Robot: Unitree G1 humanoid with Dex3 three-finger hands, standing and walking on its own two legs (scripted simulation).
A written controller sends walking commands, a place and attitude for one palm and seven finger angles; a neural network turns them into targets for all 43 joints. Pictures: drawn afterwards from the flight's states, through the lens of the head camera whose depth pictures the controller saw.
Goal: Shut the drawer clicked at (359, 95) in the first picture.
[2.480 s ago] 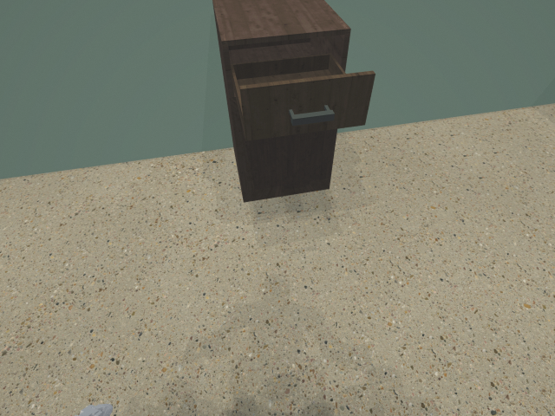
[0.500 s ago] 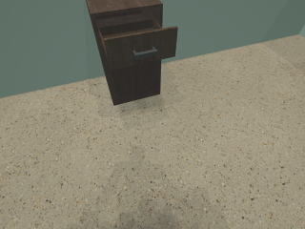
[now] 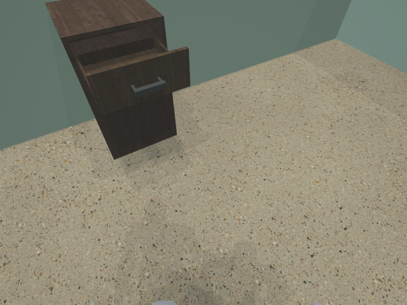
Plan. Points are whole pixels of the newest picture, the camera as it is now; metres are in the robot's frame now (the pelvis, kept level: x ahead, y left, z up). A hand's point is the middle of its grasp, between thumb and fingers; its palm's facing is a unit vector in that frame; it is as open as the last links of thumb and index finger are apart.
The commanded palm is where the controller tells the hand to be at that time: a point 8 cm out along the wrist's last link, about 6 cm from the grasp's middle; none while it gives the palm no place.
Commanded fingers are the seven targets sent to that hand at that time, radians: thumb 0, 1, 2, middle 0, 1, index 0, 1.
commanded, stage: walk to a spot facing it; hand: left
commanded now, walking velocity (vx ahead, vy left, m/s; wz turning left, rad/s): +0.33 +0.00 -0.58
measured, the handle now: (148, 85) +0.87 +0.34 -0.10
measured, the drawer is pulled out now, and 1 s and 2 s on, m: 0.29 0.29 0.29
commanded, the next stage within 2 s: turn to face it in 1.42 s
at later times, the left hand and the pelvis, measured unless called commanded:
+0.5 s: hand (152, 230) +0.32 +0.19 -0.18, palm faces -0.34 -0.93 -0.13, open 7.4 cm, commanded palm none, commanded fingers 0.00 0.90 0.90 -0.20 -0.30 -0.20 -0.30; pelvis +0.16 +0.05 -0.01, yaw -20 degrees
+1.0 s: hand (187, 185) +0.47 +0.12 -0.17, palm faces -0.43 -0.87 -0.23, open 7.2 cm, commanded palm none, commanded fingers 0.00 0.90 0.90 -0.20 -0.30 -0.20 -0.30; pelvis +0.35 -0.04 -0.01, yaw -30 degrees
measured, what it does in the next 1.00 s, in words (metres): walks ahead, turning right: left foot, then right foot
